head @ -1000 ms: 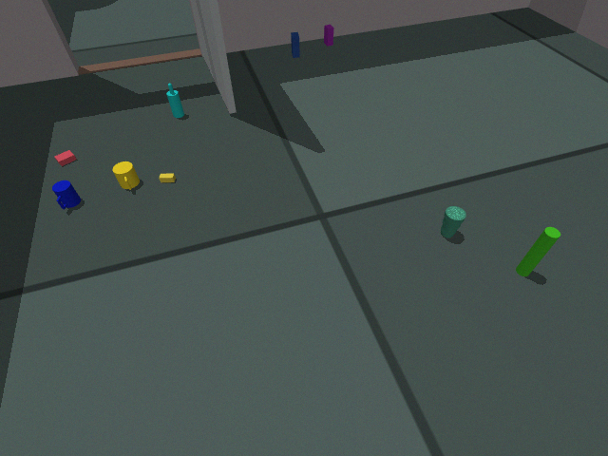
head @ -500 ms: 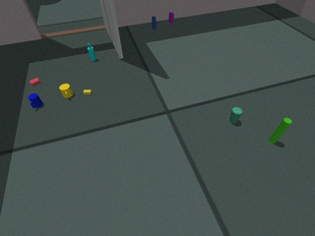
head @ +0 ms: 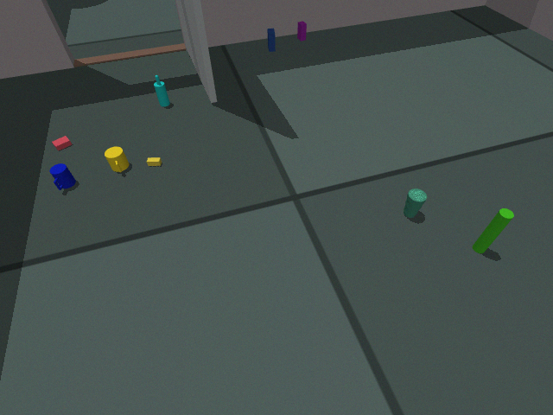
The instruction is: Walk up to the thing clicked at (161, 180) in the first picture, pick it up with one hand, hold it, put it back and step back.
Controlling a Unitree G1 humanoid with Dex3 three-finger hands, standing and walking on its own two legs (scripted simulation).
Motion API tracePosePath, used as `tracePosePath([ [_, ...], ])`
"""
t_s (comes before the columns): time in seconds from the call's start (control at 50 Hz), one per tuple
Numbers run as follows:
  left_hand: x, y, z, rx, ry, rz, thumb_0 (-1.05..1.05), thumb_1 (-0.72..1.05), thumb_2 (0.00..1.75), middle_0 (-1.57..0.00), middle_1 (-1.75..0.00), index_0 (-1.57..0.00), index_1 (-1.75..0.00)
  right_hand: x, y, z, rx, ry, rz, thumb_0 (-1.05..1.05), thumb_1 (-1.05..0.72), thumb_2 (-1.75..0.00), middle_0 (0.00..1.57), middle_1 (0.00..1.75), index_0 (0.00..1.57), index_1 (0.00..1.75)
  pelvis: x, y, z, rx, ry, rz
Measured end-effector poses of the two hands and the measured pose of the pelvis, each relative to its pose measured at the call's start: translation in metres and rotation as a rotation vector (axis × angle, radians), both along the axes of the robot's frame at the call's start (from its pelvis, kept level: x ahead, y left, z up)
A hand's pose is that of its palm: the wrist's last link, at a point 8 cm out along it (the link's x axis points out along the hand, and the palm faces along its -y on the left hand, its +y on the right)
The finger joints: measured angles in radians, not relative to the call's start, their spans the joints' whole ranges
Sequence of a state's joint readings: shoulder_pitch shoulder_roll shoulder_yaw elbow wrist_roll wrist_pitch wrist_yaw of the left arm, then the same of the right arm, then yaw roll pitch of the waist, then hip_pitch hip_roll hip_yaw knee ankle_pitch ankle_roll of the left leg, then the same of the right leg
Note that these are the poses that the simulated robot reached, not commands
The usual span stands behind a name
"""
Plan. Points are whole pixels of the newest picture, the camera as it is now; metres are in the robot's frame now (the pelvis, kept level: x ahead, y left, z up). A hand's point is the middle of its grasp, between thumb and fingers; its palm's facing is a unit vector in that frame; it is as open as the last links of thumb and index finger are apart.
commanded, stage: stand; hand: left
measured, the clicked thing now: (154, 161) +1.47 +0.68 -0.77
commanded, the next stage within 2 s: walk up in 0.12 s
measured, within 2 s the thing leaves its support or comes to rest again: neither
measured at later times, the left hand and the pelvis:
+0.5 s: hand out of the picture +0.08 +0.42 -0.17, palm faces +0.08 -0.89 -0.44, open 7.4 cm; pelvis +0.09 +0.10 -0.03, yaw +6 degrees
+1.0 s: hand (71, 282) +0.40 +0.44 -0.15, palm faces +0.01 -0.91 -0.41, open 7.4 cm; pelvis +0.33 +0.16 -0.03, yaw +5 degrees
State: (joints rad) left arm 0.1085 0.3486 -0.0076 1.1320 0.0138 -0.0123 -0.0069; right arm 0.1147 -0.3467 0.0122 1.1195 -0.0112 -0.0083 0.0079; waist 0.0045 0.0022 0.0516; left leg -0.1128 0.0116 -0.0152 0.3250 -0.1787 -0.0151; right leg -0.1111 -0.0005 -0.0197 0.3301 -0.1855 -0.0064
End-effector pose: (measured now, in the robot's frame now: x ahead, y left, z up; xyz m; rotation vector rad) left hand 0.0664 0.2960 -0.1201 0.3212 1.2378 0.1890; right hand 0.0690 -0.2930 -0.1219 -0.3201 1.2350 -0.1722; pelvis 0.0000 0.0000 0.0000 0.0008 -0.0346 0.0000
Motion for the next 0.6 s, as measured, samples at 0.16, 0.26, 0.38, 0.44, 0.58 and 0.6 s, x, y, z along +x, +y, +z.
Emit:
tracePosePath([
  [0.16,-0.001,0.003,0.001,-0.008,-0.018,0.009,0.01,0.91,0.90,-0.21,-0.30,-0.20,-0.30,0.002,-0.001,0.000,0.012,-0.001,0.004,0.01,-0.90,-0.90,0.20,0.30,0.21,0.30,0.003,0.001,-0.001,-0.003,0.005,0.009],
  [0.26,-0.012,0.031,0.010,0.029,-0.063,0.056,0.01,0.91,0.90,-0.21,-0.30,-0.20,-0.30,0.020,-0.007,0.006,-0.007,0.007,0.052,0.01,-0.90,-0.90,0.20,0.30,0.21,0.30,0.016,0.014,-0.003,-0.007,0.015,0.036],
  [0.38,-0.024,0.088,0.015,0.092,-0.012,0.109,0.01,0.90,0.90,-0.21,-0.30,-0.20,-0.30,0.069,0.006,0.015,-0.035,-0.028,0.082,0.01,-0.91,-0.90,0.20,0.30,0.20,0.30,0.046,0.047,-0.008,-0.027,-0.003,0.070],
  [0.44,-0.016,0.122,0.007,0.106,0.002,0.128,0.01,0.90,0.90,-0.21,-0.30,-0.20,-0.30,0.102,0.027,0.018,-0.049,-0.048,0.103,0.01,-0.91,-0.90,0.20,0.30,0.20,0.30,0.069,0.069,-0.016,-0.038,-0.007,0.088],
  [0.58,0.051,0.182,-0.024,0.086,0.026,0.091,0.01,0.91,0.90,-0.21,-0.30,-0.20,-0.30,0.157,0.093,0.012,-0.062,-0.155,0.080,0.01,-0.91,-0.90,0.20,0.30,0.20,0.30,0.120,0.127,-0.035,-0.018,-0.024,0.088],
  [0.6,0.066,0.183,-0.023,0.073,0.014,0.080,0.01,0.91,0.90,-0.20,-0.30,-0.20,-0.30,0.158,0.102,0.014,-0.052,-0.150,0.071,0.01,-0.91,-0.90,0.20,0.30,0.20,0.30,0.127,0.131,-0.031,-0.022,-0.024,0.090],
])
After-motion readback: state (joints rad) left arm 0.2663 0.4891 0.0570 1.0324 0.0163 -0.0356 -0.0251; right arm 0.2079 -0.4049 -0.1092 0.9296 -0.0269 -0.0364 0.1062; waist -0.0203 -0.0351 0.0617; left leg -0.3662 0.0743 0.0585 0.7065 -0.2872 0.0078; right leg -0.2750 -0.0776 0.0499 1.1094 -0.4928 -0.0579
